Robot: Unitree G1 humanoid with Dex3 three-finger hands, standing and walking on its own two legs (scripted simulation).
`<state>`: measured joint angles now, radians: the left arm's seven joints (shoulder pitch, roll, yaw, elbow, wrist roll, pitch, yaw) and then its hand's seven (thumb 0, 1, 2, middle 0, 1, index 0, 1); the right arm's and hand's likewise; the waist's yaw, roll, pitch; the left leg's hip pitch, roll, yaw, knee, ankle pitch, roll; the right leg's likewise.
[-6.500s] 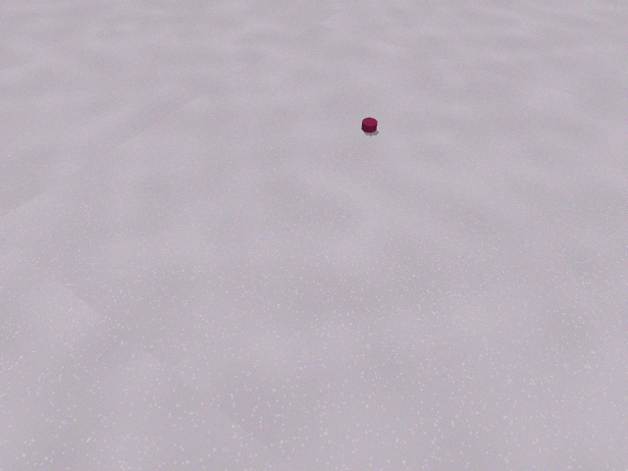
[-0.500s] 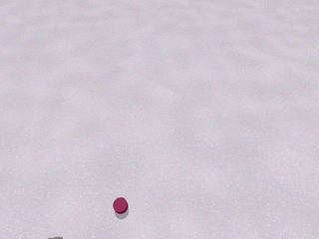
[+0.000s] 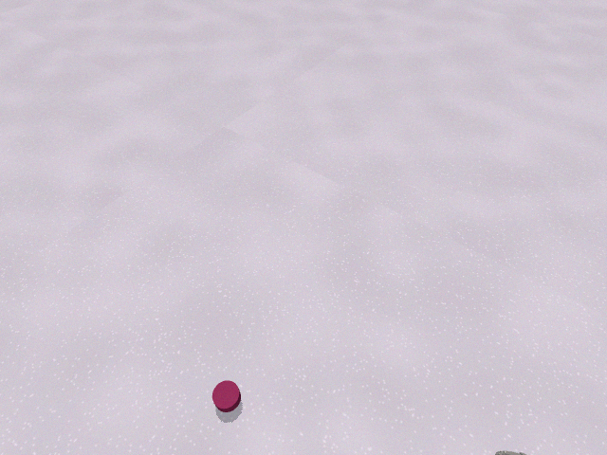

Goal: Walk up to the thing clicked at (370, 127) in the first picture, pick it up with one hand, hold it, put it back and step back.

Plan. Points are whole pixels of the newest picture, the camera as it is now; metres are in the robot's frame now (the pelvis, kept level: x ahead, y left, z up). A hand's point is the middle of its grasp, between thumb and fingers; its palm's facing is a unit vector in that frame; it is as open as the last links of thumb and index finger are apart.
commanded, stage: stand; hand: left
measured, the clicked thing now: (226, 396) +0.40 +0.24 -0.76
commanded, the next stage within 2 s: none
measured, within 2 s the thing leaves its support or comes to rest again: neither
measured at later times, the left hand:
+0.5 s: hand out of the picture +0.08 +0.25 -0.16, palm faces -0.02 -0.94 -0.34, open 7.4 cm
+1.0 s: hand out of the picture +0.07 +0.25 -0.16, palm faces -0.02 -0.94 -0.34, open 7.4 cm
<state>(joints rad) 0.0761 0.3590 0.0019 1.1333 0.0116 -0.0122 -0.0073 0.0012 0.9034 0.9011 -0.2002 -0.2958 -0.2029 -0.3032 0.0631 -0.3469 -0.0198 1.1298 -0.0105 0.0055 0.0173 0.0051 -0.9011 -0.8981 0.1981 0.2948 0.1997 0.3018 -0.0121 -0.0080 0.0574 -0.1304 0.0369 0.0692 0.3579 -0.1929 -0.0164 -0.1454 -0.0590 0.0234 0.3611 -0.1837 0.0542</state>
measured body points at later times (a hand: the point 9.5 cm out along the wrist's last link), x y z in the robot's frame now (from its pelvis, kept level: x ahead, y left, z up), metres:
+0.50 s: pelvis +0.00 -0.01 +0.00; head +0.01 -0.01 +0.45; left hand +0.08 +0.30 -0.13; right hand +0.09 -0.31 -0.13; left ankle +0.00 +0.13 -0.75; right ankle +0.01 -0.15 -0.75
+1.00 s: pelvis +0.00 -0.01 +0.00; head +0.01 +0.00 +0.45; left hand +0.07 +0.30 -0.13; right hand +0.08 -0.31 -0.13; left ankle +0.00 +0.13 -0.75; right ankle +0.01 -0.15 -0.75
